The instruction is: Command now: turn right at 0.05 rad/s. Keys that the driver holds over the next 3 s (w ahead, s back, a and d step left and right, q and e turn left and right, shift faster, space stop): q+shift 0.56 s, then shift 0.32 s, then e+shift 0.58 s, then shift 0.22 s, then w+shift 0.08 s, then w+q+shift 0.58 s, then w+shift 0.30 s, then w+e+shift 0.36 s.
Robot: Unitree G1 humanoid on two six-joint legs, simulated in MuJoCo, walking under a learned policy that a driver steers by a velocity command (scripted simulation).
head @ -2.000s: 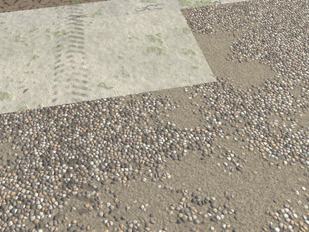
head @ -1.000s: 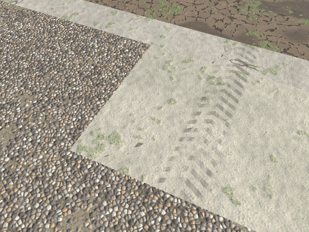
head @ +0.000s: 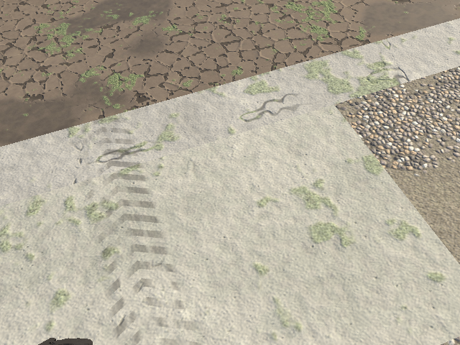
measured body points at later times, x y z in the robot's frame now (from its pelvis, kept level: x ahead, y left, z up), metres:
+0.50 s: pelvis +0.00 -0.02 +0.00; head +0.04 -0.03 +0.45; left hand +0.05 +0.30 -0.08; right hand +0.25 -0.25 -0.09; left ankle -0.03 +0.13 -0.67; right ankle +0.03 -0.11 -0.74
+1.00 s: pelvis -0.01 +0.03 +0.00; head +0.00 +0.06 +0.45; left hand -0.08 +0.33 -0.12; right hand +0.29 -0.06 -0.08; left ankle -0.07 +0.12 -0.74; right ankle +0.04 -0.11 -0.69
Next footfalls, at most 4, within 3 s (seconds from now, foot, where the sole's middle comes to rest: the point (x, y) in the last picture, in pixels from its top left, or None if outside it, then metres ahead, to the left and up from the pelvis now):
0.08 left None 0.06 0.15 -0.77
0.38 right None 0.07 -0.09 -0.77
0.86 left None -0.04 0.14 -0.77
1.32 right None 0.07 -0.09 -0.77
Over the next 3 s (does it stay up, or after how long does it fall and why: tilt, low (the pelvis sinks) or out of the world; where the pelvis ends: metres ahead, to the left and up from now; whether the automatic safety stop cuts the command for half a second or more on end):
stays up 0.84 0.39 0.00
